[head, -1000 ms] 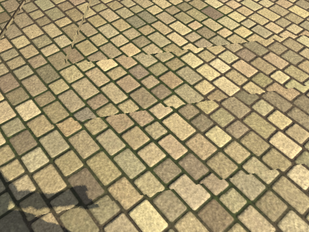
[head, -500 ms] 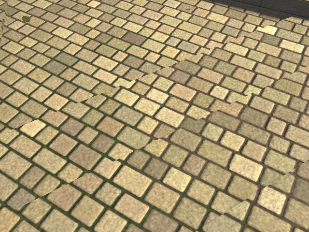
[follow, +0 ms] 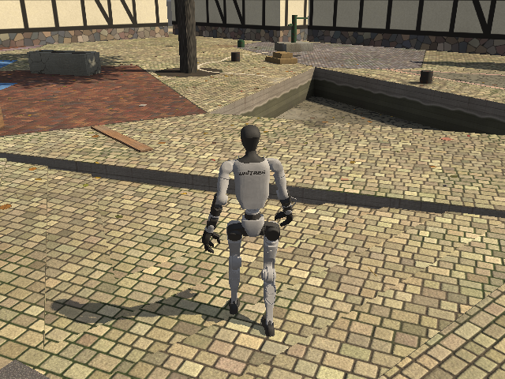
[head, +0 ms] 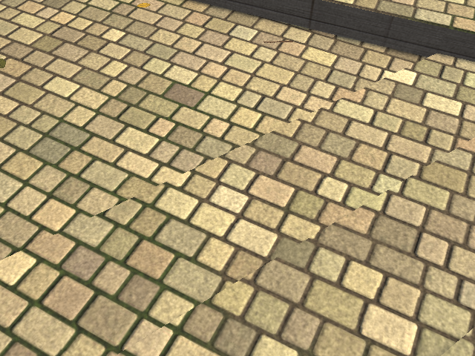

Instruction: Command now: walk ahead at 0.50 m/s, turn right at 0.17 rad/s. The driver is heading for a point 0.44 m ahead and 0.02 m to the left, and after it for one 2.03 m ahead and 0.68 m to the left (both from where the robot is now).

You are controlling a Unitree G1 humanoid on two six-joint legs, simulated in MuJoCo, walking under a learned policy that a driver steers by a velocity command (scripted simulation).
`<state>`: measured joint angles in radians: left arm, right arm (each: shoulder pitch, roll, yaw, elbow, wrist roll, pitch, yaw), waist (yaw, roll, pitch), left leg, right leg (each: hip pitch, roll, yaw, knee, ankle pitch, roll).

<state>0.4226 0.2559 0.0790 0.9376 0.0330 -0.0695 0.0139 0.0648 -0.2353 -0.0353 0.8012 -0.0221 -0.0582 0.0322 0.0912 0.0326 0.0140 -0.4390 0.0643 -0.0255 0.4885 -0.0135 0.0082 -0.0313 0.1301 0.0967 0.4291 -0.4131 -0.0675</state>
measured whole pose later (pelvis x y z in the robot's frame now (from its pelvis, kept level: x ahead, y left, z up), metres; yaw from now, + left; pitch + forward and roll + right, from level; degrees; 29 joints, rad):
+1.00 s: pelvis +0.33 +0.03 -0.03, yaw +16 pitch +0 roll -2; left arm 0.23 0.26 0.06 0.83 0.03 0.01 0.02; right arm 0.20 -0.24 -0.06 0.77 -0.02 0.06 0.04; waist 0.01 -0.02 0.02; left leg -0.32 0.02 0.06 0.62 -0.31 0.05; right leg -0.34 -0.12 -0.29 0.59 -0.24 -0.02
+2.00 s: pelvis +0.39 +0.09 -0.01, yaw +30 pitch +0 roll +0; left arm 0.32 0.27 0.07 0.89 0.02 -0.02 -0.03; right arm 0.30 -0.25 -0.03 0.87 -0.03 -0.05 0.01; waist 0.01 -0.03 0.01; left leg -0.12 -0.05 0.02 0.37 -0.25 0.07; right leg -0.36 -0.01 0.00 0.87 -0.37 -0.08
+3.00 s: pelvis +0.89 +0.35 -0.06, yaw +29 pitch -1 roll +0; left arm 0.29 0.23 0.04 1.05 0.02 -0.07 0.00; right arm 0.19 -0.23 -0.04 0.96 -0.03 -0.09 0.00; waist 0.02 -0.03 0.06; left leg -0.27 -0.06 0.09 0.45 -0.17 0.09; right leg -0.34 0.01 0.01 1.14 -0.38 -0.08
